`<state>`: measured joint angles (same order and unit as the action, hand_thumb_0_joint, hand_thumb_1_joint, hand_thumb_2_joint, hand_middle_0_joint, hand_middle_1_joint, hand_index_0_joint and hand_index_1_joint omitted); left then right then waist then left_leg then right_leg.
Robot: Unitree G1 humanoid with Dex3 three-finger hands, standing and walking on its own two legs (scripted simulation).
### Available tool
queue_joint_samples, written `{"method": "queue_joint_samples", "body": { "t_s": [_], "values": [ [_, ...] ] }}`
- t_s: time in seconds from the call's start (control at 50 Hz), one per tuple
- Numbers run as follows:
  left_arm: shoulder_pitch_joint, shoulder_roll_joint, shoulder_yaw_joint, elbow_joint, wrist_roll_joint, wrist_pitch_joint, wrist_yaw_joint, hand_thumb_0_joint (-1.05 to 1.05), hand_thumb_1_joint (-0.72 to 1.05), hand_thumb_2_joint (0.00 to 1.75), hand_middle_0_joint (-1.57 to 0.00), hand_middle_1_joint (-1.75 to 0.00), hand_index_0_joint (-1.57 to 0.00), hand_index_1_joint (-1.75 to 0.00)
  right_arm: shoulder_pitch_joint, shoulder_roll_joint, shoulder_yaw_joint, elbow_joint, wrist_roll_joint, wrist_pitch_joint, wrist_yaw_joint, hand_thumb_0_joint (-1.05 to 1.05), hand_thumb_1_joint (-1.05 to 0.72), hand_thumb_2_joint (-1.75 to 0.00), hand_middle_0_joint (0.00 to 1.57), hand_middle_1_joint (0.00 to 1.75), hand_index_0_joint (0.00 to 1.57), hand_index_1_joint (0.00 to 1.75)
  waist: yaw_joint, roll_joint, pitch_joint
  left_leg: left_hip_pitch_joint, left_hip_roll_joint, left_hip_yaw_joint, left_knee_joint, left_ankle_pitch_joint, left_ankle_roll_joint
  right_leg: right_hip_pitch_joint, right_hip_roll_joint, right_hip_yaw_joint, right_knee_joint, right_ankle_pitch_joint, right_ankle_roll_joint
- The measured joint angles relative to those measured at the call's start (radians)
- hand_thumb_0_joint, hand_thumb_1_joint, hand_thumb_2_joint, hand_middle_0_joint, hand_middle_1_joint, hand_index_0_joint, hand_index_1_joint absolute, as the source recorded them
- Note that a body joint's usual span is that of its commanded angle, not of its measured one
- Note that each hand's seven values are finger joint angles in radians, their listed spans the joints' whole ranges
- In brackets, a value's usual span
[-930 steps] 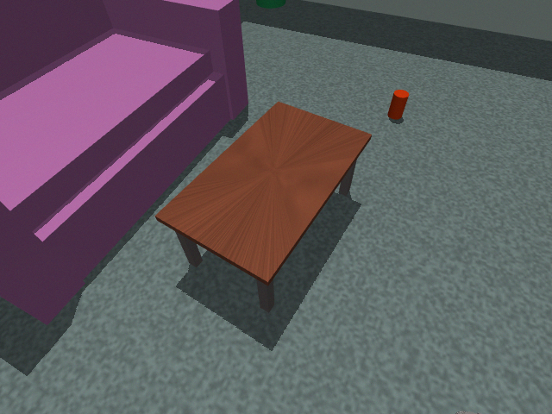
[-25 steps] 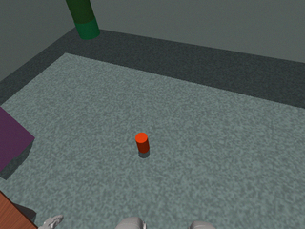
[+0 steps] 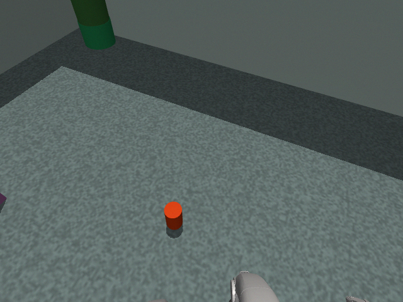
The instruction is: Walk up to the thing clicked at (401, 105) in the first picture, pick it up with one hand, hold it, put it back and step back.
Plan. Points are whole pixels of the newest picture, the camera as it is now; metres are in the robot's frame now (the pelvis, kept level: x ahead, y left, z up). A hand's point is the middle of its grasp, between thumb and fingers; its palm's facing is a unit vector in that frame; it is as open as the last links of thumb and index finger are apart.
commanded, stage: walk up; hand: left
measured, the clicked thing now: (173, 216) +0.56 +0.12 -0.69
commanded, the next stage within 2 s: stand in 1.68 s
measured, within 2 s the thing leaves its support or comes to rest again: neither
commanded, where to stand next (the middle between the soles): +0.20 -0.01 m, yaw +1 degrees
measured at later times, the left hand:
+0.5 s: hand (95, 272) +0.20 +0.26 -0.16, palm faces +0.00 -0.92 -0.40, open 7.4 cm
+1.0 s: hand (99, 265) +0.21 +0.25 -0.14, palm faces +0.02 -0.93 -0.37, open 7.4 cm
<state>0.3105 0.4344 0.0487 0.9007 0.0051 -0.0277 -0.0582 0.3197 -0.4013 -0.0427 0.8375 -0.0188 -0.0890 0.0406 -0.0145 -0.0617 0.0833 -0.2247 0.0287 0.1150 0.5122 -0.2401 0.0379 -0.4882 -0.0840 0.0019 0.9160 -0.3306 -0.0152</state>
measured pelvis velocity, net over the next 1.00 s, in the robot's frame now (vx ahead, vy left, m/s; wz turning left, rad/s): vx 0.14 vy -0.02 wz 0.02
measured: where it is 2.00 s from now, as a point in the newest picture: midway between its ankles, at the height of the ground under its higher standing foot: outside the picture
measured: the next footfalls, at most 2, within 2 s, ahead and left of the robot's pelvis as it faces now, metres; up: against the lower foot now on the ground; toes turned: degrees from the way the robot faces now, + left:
right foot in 0.16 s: +0.19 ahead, -0.16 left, +0.00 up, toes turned +0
left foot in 0.44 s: +0.20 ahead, +0.11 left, +0.00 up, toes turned +0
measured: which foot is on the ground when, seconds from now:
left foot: down 0.00-0.18, up 0.20-0.42, down 0.44-1.00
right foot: up 0.00-0.14, down 0.16-1.00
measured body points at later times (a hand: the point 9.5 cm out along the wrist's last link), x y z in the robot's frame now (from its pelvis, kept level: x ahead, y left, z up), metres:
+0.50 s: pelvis +0.11 -0.02 -0.02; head +0.14 -0.02 +0.43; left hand +0.20 +0.30 -0.13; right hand +0.19 -0.33 -0.14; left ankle +0.17 +0.11 -0.74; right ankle +0.15 -0.16 -0.73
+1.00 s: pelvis +0.14 -0.02 +0.01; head +0.15 -0.02 +0.46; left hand +0.21 +0.29 -0.12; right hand +0.27 -0.31 -0.12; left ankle +0.17 +0.11 -0.73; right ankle +0.15 -0.16 -0.73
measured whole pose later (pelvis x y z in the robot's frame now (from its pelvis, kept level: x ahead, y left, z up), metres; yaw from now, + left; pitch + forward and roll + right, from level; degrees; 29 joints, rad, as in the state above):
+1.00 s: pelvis +0.14 -0.02 +0.01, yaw +1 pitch -2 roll +0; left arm 0.07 0.36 -0.01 1.16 -0.01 -0.01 0.00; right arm 0.00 -0.36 0.00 1.13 0.00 0.00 0.02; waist 0.02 0.02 0.08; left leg -0.20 0.03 0.02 0.40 -0.17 -0.02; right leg -0.16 -0.05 -0.04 0.40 -0.20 0.03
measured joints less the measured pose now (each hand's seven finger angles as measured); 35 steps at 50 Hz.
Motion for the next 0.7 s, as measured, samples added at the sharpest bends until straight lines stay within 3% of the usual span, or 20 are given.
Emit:
{"method": "queue_joint_samples", "body": {
  "t_s": [0.08,0.14,0.16,0.2,0.26,0.32,0.38,0.46,0.52,0.56,0.62,0.7],
  "values": [
    [-0.012,-0.012,0.004,0.004,0.004,-0.003,-0.012,0.00,0.90,0.89,-0.20,-0.30,-0.20,-0.30,0.020,-0.018,-0.005,-0.001,-0.001,0.009,0.006,0.00,-0.90,-0.90,0.21,0.30,0.20,0.30,-0.011,0.030,0.000,0.042,0.008,0.002,0.001,-0.043,-0.012,0.021,-0.015,-0.014,-0.177,0.069,0.002],
    [-0.017,-0.012,0.007,0.005,0.007,-0.019,-0.007,0.00,0.90,0.89,-0.20,-0.30,-0.20,-0.30,0.034,-0.031,-0.006,0.002,0.002,0.028,0.007,0.00,-0.90,-0.90,0.21,0.30,0.20,0.30,-0.017,0.058,-0.010,0.045,0.023,-0.006,0.065,-0.109,-0.032,0.087,0.005,-0.030,-0.296,0.116,-0.003],
    [-0.017,-0.007,0.010,0.002,0.008,-0.029,-0.002,0.00,0.90,0.89,-0.20,-0.30,-0.20,-0.30,0.040,-0.032,-0.005,0.002,0.004,0.034,0.005,0.00,-0.90,-0.90,0.21,0.30,0.20,0.30,-0.015,0.063,-0.015,0.037,0.030,-0.010,0.109,-0.144,-0.036,0.114,0.017,-0.030,-0.331,0.144,-0.003],
    [-0.034,-0.017,0.013,0.001,0.011,-0.042,0.018,0.00,0.90,0.89,-0.20,-0.30,-0.20,-0.30,0.024,-0.032,-0.004,0.019,0.009,0.052,-0.009,0.00,-0.90,-0.90,0.21,0.30,0.20,0.30,-0.009,0.096,-0.005,-0.014,0.047,-0.052,0.251,-0.205,-0.018,0.113,0.039,-0.046,-0.285,0.128,0.009],
    [-0.058,-0.034,-0.004,-0.019,0.000,-0.044,0.030,0.00,0.90,0.89,-0.20,-0.30,-0.20,-0.30,-0.012,-0.024,0.004,0.038,0.012,0.072,-0.022,0.00,-0.90,-0.90,0.20,0.30,0.20,0.30,0.009,0.108,0.013,-0.114,0.006,-0.096,0.447,-0.278,-0.014,0.127,0.034,-0.046,-0.272,0.095,0.002],
    [-0.070,-0.044,-0.022,-0.032,0.000,-0.039,0.041,0.00,0.90,0.89,-0.20,-0.30,-0.20,-0.30,-0.041,-0.020,0.008,0.045,0.015,0.070,-0.023,0.00,-0.90,-0.90,0.20,0.30,0.20,0.30,0.018,0.118,0.021,-0.179,0.007,-0.098,0.450,-0.249,-0.017,0.150,0.031,-0.050,-0.299,0.093,0.003],
    [-0.081,-0.041,-0.030,-0.031,0.005,-0.030,0.048,0.00,0.90,0.89,-0.20,-0.30,-0.20,-0.30,-0.067,-0.012,0.011,0.056,0.014,0.069,-0.022,0.00,-0.90,-0.90,0.20,0.30,0.20,0.30,0.026,0.110,0.021,-0.187,0.015,-0.094,0.324,-0.195,-0.025,0.154,0.028,-0.049,-0.290,0.076,0.009],
    [-0.109,-0.030,-0.037,-0.007,-0.007,-0.004,0.056,0.00,0.90,0.89,-0.20,-0.30,-0.20,-0.30,-0.099,-0.002,0.008,0.090,0.010,0.065,-0.030,0.00,-0.90,-0.90,0.21,0.30,0.20,0.30,0.022,0.082,0.024,-0.137,0.002,-0.084,0.153,-0.013,-0.035,0.133,0.011,-0.045,-0.193,0.007,0.030],
    [-0.140,-0.037,-0.040,0.032,-0.019,0.021,0.062,0.00,0.90,0.89,-0.20,-0.30,-0.20,-0.30,-0.129,0.011,0.017,0.119,0.009,0.071,-0.030,0.00,-0.90,-0.90,0.21,0.30,0.20,0.30,0.022,0.062,0.021,-0.139,0.000,-0.080,0.180,-0.043,-0.041,0.139,0.018,-0.027,-0.183,-0.032,0.020],
    [-0.153,-0.040,-0.044,0.059,-0.019,0.023,0.063,0.00,0.90,0.89,-0.20,-0.30,-0.20,-0.30,-0.147,0.020,0.027,0.137,0.013,0.076,-0.028,0.00,-0.90,-0.90,0.21,0.30,0.20,0.30,0.019,0.059,0.016,-0.133,0.007,-0.088,0.177,-0.050,-0.043,0.161,0.035,-0.024,-0.222,0.006,0.015],
    [-0.167,-0.047,-0.049,0.099,-0.016,0.016,0.059,0.00,0.90,0.89,-0.20,-0.30,-0.20,-0.30,-0.179,0.031,0.040,0.163,0.017,0.081,-0.027,0.00,-0.90,-0.90,0.21,0.30,0.20,0.30,0.019,0.053,0.009,-0.115,0.010,-0.095,0.147,-0.042,-0.047,0.190,0.039,-0.032,-0.272,0.025,0.040],
    [-0.185,-0.056,-0.060,0.146,-0.017,0.015,0.057,0.00,0.90,0.89,-0.20,-0.30,-0.20,-0.30,-0.222,0.039,0.049,0.194,0.019,0.077,-0.026,0.00,-0.90,-0.90,0.21,0.30,0.20,0.30,0.023,0.052,0.006,-0.083,0.008,-0.095,0.091,-0.021,-0.047,0.223,0.038,-0.034,-0.329,0.045,0.044]
  ]
}}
